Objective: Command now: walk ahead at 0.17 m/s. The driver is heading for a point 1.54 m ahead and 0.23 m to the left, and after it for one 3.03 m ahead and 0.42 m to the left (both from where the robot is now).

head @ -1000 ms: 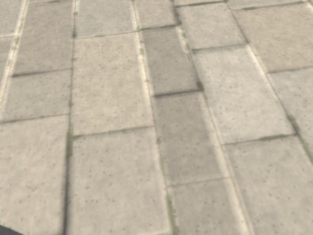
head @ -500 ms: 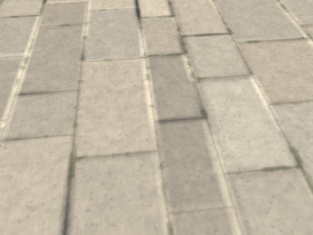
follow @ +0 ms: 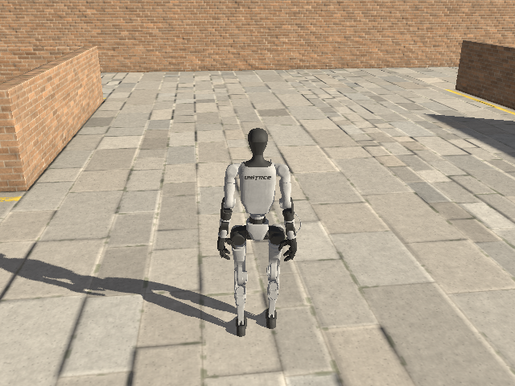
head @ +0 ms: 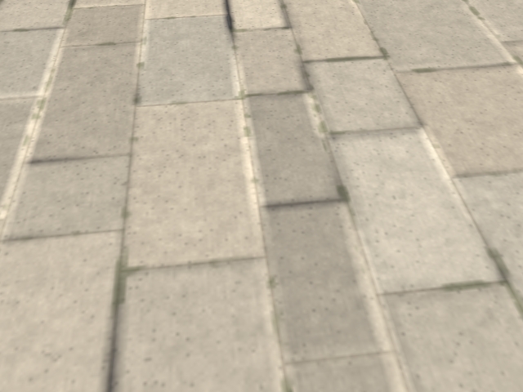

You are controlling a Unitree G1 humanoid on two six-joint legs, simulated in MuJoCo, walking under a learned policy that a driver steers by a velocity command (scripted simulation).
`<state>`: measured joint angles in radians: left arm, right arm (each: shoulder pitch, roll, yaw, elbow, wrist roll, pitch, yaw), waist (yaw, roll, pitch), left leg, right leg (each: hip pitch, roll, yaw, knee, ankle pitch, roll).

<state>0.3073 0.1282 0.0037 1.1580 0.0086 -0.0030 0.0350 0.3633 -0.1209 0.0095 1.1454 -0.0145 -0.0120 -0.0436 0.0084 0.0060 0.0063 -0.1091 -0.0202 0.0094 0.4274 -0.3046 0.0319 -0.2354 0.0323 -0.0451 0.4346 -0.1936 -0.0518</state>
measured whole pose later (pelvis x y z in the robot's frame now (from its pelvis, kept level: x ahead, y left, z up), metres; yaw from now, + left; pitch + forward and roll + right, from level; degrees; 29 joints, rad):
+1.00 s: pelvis +0.46 -0.01 +0.00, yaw +0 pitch -1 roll +1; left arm 0.16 0.19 0.05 0.96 0.04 -0.04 -0.02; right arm 0.42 -0.17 -0.04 1.08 -0.01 -0.10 0.00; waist -0.02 -0.03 0.04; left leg -0.06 -0.11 0.11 0.25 -0.19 0.12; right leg -0.62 -0.12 0.00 0.97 -0.14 -0.05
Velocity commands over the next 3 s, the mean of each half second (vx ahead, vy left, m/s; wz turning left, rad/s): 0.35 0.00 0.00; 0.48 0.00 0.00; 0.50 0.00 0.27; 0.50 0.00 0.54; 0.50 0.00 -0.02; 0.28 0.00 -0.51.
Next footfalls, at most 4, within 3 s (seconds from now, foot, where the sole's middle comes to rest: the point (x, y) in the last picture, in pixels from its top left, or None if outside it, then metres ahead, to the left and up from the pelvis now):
0.70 left None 0.47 0.03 -0.78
1.26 right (324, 306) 0.79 -0.14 -0.78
1.80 left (242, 243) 1.02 0.11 -0.78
2.36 right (236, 166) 1.38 0.14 -0.78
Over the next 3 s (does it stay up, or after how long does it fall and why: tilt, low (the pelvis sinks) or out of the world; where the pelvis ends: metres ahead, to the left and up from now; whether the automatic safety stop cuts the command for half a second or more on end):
stays up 1.44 0.26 -0.01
